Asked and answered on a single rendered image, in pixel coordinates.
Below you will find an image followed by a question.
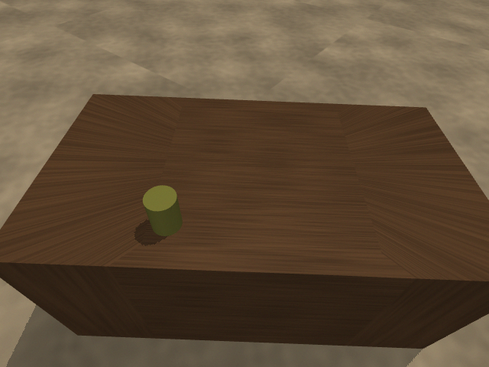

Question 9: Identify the can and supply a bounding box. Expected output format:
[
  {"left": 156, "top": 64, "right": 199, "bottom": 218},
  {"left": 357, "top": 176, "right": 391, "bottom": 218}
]
[{"left": 143, "top": 185, "right": 183, "bottom": 236}]

